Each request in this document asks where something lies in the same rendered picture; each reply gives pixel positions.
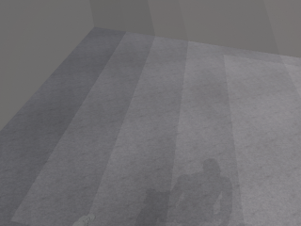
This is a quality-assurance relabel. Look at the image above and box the robot left hand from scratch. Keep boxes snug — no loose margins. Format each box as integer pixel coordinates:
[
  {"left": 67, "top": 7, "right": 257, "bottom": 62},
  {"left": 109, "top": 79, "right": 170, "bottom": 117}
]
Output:
[{"left": 72, "top": 214, "right": 96, "bottom": 226}]

